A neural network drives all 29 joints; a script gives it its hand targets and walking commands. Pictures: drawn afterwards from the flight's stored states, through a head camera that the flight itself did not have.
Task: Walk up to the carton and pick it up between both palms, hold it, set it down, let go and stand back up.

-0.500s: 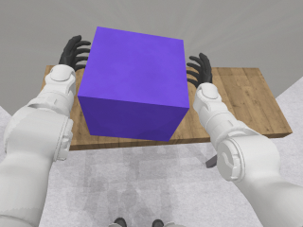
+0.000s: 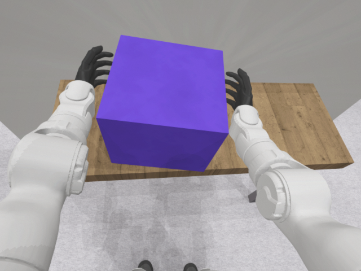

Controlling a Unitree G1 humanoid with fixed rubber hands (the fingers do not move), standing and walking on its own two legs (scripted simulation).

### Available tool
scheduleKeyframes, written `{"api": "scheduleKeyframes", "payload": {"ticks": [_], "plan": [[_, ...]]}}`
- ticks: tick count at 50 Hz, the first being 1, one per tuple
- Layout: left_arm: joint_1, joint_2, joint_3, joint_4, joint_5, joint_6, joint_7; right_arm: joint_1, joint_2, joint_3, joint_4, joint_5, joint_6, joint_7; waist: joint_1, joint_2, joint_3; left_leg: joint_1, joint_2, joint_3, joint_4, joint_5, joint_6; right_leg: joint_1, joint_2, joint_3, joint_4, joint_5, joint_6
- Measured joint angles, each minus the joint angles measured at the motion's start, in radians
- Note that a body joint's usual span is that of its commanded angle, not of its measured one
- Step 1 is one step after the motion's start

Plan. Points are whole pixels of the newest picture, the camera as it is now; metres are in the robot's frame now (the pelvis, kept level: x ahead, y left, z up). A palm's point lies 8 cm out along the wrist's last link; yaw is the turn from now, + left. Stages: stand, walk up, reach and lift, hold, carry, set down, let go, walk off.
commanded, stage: reach and lift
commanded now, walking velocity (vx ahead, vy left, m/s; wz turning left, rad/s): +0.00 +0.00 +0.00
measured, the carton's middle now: (165, 108) +0.50 +0.00 +0.00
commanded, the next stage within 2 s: none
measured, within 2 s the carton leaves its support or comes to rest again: leaves its support in 0.50 s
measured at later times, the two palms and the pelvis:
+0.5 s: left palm (87, 82) +0.50 +0.17 +0.09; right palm (242, 108) +0.44 -0.17 +0.07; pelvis +0.01 -0.01 +0.01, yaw +0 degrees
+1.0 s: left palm (91, 94) +0.47 +0.16 +0.09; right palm (250, 119) +0.41 -0.18 +0.07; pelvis +0.02 -0.01 +0.02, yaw +0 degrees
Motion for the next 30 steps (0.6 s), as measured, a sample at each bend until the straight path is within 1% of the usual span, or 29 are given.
{"api": "scheduleKeyframes", "payload": {"ticks": [10, 17, 21, 24, 27, 30], "plan": [[0.003, 0.004, 0.044, 0.002, 0.032, -0.007, -0.009, 0.021, 0.015, -0.029, -0.029, -0.035, -0.009, -0.003, 0.005, -0.001, 0.014, 0.026, 0.002, 0.000, -0.014, 0.003, -0.002, 0.022, 0.002, 0.000, -0.008, 0.000, -0.005], [0.012, 0.009, 0.108, -0.004, 0.084, -0.015, -0.019, 0.046, 0.039, -0.087, -0.063, -0.095, -0.026, -0.003, 0.008, -0.006, 0.032, 0.055, 0.003, -0.002, -0.032, 0.008, -0.006, 0.050, 0.004, -0.001, -0.024, 0.003, -0.009], [0.026, 0.008, 0.192, -0.021, 0.154, -0.020, -0.026, 0.074, 0.063, -0.157, -0.101, -0.166, -0.045, 0.002, 0.015, -0.014, 0.051, 0.087, 0.003, 0.000, -0.054, 0.013, -0.009, 0.082, 0.006, 0.002, -0.046, 0.009, -0.010], [0.043, 0.001, 0.282, -0.041, 0.228, -0.025, -0.031, 0.102, 0.089, -0.232, -0.149, -0.240, -0.056, 0.014, 0.025, -0.019, 0.070, 0.122, 0.002, 0.004, -0.077, 0.018, -0.009, 0.114, 0.006, 0.006, -0.068, 0.015, -0.010], [0.072, -0.016, 0.384, -0.078, 0.308, -0.028, -0.039, 0.139, 0.123, -0.315, -0.224, -0.325, -0.060, 0.036, 0.040, -0.022, 0.100, 0.173, -0.002, 0.008, -0.110, 0.027, -0.007, 0.161, 0.002, 0.010, -0.095, 0.022, -0.008], [0.112, -0.041, 0.469, -0.133, 0.372, -0.029, -0.049, 0.178, 0.157, -0.376, -0.314, -0.393, -0.054, 0.063, 0.059, -0.019, 0.136, 0.231, -0.008, 0.012, -0.144, 0.035, -0.004, 0.217, -0.003, 0.014, -0.124, 0.028, -0.005]]}}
